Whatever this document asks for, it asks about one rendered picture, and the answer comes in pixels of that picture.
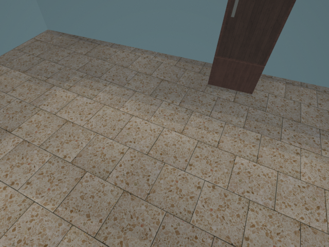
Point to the cupboard door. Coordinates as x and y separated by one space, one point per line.
250 34

